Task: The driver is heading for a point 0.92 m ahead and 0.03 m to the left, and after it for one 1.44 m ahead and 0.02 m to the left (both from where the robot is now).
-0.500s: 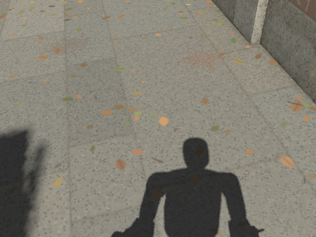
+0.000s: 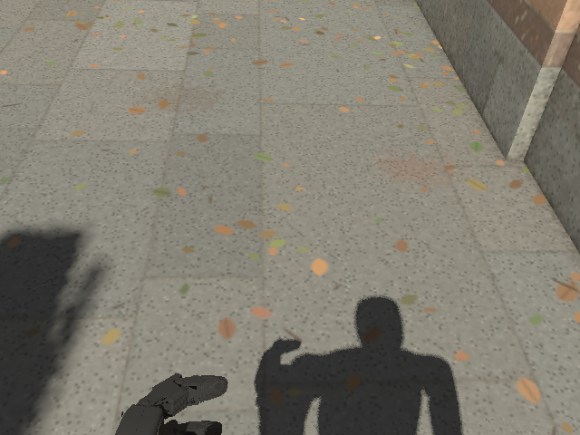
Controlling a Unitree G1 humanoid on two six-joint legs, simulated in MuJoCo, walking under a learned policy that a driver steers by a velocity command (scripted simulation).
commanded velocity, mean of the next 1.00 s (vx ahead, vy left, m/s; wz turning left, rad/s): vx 0.47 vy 0.00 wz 0.10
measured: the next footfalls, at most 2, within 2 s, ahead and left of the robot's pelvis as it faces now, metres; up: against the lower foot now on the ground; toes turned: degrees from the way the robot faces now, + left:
right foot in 0.18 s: +0.12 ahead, -0.17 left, -0.01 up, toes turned +6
left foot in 0.68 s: +0.40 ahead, +0.19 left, +0.16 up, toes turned +20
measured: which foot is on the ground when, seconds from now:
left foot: down 0.00-0.18, up 0.20-0.66, down 0.68-1.00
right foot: up 0.00-0.16, down 0.18-0.70, up 0.72-1.00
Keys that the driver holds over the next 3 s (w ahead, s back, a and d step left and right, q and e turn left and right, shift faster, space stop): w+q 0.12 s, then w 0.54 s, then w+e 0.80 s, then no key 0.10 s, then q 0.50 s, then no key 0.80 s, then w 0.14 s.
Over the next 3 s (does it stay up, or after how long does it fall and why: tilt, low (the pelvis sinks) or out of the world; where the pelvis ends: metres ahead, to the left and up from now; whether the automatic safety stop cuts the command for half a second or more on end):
stays up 0.91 0.07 0.18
